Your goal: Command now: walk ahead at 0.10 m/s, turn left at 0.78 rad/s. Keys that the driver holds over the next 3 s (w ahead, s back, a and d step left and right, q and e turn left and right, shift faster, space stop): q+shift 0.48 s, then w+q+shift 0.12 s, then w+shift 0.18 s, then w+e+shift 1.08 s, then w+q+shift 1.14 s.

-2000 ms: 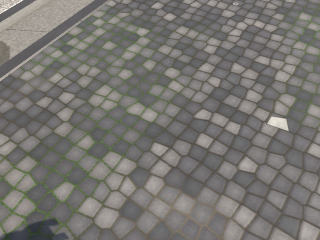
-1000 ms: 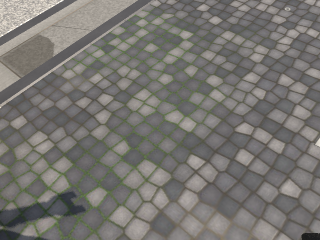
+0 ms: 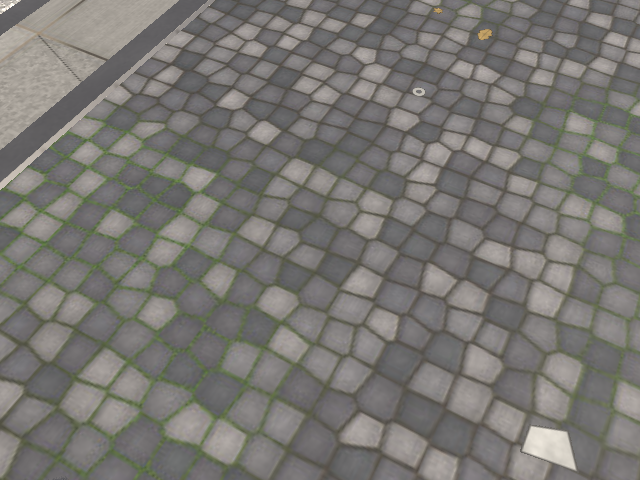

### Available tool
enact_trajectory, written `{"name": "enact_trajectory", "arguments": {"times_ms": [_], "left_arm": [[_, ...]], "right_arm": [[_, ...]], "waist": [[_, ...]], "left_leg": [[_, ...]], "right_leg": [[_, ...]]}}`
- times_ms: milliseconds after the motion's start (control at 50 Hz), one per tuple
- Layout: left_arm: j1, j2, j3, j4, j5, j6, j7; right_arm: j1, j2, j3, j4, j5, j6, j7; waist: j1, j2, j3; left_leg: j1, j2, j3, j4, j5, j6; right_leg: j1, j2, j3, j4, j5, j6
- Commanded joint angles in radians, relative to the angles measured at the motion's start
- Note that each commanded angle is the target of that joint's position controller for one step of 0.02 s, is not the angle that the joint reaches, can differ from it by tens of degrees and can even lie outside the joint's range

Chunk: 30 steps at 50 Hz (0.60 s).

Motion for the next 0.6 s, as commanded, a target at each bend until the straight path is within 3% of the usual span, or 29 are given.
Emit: {"name": "enact_trajectory", "arguments": {"times_ms": [20, 100, 120, 140, 160, 180, 200, 220, 240, 260, 280, 320, 360, 480, 520, 540, 560, 580, 600], "left_arm": [[-0.103, 0.140, 0.037, -0.070, -0.021, 0.000, 0.005], [-0.090, 0.174, 0.059, -0.061, -0.051, 0.025, -0.008], [-0.090, 0.168, 0.060, -0.057, -0.059, 0.032, -0.010], [-0.039, 0.151, 0.059, -0.046, -0.054, 0.036, -0.016], [-0.008, 0.098, 0.045, -0.091, -0.007, 0.030, -0.022], [-0.030, 0.108, 0.036, -0.122, 0.009, 0.024, -0.026], [-0.083, 0.153, 0.044, -0.115, -0.010, 0.019, -0.029], [-0.124, 0.135, 0.040, -0.129, -0.020, 0.015, -0.024], [-0.121, 0.127, 0.039, -0.116, -0.009, 0.016, -0.013], [-0.117, 0.138, 0.043, -0.113, -0.001, 0.021, -0.005], [-0.116, 0.130, 0.042, -0.107, -0.002, 0.024, -0.007], [-0.098, 0.097, 0.033, -0.088, -0.009, 0.025, -0.010], [-0.097, 0.079, 0.026, -0.079, -0.015, 0.027, -0.010], [-0.092, 0.102, 0.037, -0.072, -0.022, 0.026, -0.020], [-0.029, 0.118, 0.047, -0.059, -0.034, 0.013, -0.030], [0.045, 0.126, 0.058, -0.038, -0.042, 0.008, -0.033], [0.148, 0.180, 0.078, -0.018, -0.043, 0.006, -0.026], [0.178, 0.260, 0.086, -0.022, -0.017, 0.005, -0.024], [0.074, 0.279, 0.089, -0.051, 0.026, -0.016, -0.028]], "right_arm": [[0.069, -0.036, -0.008, -0.065, 0.000, 0.014, 0.034], [0.039, -0.086, -0.036, -0.122, 0.007, 0.033, 0.053], [0.092, -0.098, -0.048, -0.114, 0.006, 0.031, 0.048], [0.196, -0.156, -0.075, -0.092, 0.001, 0.023, 0.030], [0.194, -0.302, -0.109, -0.115, 0.002, 0.016, 0.006], [0.159, -0.298, -0.095, -0.161, -0.042, -0.005, 0.016], [0.132, -0.253, -0.084, -0.174, -0.034, -0.026, 0.032], [0.099, -0.227, -0.077, -0.165, -0.012, -0.037, 0.029], [0.054, -0.190, -0.068, -0.166, 0.012, -0.034, 0.022], [-0.001, -0.166, -0.059, -0.179, 0.017, -0.025, 0.006], [-0.027, -0.158, -0.057, -0.194, 0.008, -0.016, -0.006], [-0.026, -0.169, -0.065, -0.199, -0.004, -0.004, -0.020], [-0.011, -0.185, -0.074, -0.196, 0.000, 0.003, -0.028], [-0.043, -0.179, -0.076, -0.213, 0.000, 0.026, -0.025], [-0.061, -0.170, -0.069, -0.218, 0.010, 0.028, -0.022], [-0.082, -0.163, -0.063, -0.224, 0.012, 0.027, -0.019], [-0.064, -0.107, -0.044, -0.223, 0.010, 0.023, -0.016], [-0.039, -0.031, -0.020, -0.244, 0.018, 0.013, -0.011], [-0.060, -0.093, -0.027, -0.280, 0.022, -0.011, -0.003]], "waist": [[-0.038, -0.097, -0.126], [-0.044, -0.100, -0.114], [-0.077, -0.077, -0.138], [-0.117, 0.017, -0.177], [-0.058, 0.322, -0.191], [-0.055, 0.312, -0.375], [-0.088, 0.126, -0.386], [-0.065, 0.060, -0.308], [-0.033, -0.008, -0.236], [-0.005, 0.003, -0.213], [0.007, 0.027, -0.211], [0.006, 0.035, -0.237], [-0.003, 0.039, -0.256], [-0.026, 0.150, -0.225], [0.001, 0.158, -0.243], [0.047, 0.152, -0.227], [0.080, 0.033, -0.237], [0.045, -0.219, -0.217], [-0.004, -0.307, -0.103]], "left_leg": [[0.177, 0.017, 0.004, -0.107, 0.062, 0.039], [0.220, -0.033, 0.071, -0.221, -0.084, 0.111], [0.309, -0.073, 0.097, -0.306, -0.040, 0.142], [0.481, -0.097, 0.036, -0.403, 0.189, 0.196], [0.682, 0.109, -0.335, -0.406, 0.796, 0.336], [0.796, 0.249, -0.707, -0.498, 0.581, 0.530], [0.779, 0.247, -0.656, -0.553, 0.431, 0.494], [0.712, 0.205, -0.586, -0.558, 0.320, 0.439], [0.631, 0.158, -0.514, -0.560, 0.265, 0.383], [0.552, 0.122, -0.462, -0.562, 0.244, 0.350], [0.503, 0.083, -0.431, -0.565, 0.249, 0.332], [0.498, 0.049, -0.413, -0.548, 0.307, 0.323], [0.493, 0.036, -0.433, -0.532, 0.279, 0.314], [0.404, -0.009, -0.543, -0.523, 0.017, 0.258], [0.305, -0.042, -0.569, -0.536, -0.355, 0.240], [0.170, -0.073, -0.559, -0.509, -0.513, 0.215], [0.009, -0.145, -0.451, -0.306, -0.612, 0.162], [-0.173, -0.272, -0.238, 0.008, -0.504, 0.128], [-0.294, -0.142, -0.227, 0.155, -0.350, 0.115]], "right_leg": [[0.014, -0.289, 0.047, -0.060, 0.516, -0.148], [0.087, -0.325, 0.028, 0.099, 0.574, -0.089], [0.079, -0.298, -0.004, 0.217, 0.616, -0.053], [-0.007, -0.231, -0.022, 0.425, 0.540, 0.006], [-0.331, -0.072, -0.031, 0.745, -0.184, 0.101], [-0.513, 0.072, 0.218, 0.994, -0.489, 0.132], [-0.546, 0.038, 0.343, 1.013, -0.440, 0.109], [-0.561, 0.019, 0.359, 0.969, -0.361, 0.087], [-0.558, -0.005, 0.362, 0.884, -0.301, 0.083], [-0.506, -0.016, 0.368, 0.797, -0.247, 0.084], [-0.448, -0.002, 0.357, 0.739, -0.214, 0.092], [-0.398, 0.037, 0.347, 0.613, -0.183, 0.118], [-0.363, 0.059, 0.359, 0.509, -0.157, 0.134], [-0.247, 0.089, 0.374, 0.309, -0.092, 0.117], [-0.099, 0.077, 0.357, 0.189, -0.062, 0.085], [0.050, 0.054, 0.348, 0.108, -0.047, 0.061], [0.208, -0.099, 0.479, 0.009, -0.213, 0.011], [0.255, -0.323, 0.831, -0.147, -0.540, -0.083], [0.130, -0.409, 1.025, -0.227, -0.692, -0.152]]}}
Next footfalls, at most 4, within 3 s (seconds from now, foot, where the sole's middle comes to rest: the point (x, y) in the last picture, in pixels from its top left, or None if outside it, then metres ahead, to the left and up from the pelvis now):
0.14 left None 0.16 0.12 -0.78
0.56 right None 0.25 -0.08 -0.78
0.98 left None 0.18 0.25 -0.78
1.42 right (201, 373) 0.65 0.30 -0.78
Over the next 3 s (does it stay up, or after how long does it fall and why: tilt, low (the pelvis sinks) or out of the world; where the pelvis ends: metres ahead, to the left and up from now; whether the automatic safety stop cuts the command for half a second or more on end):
stays up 1.89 0.44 -0.01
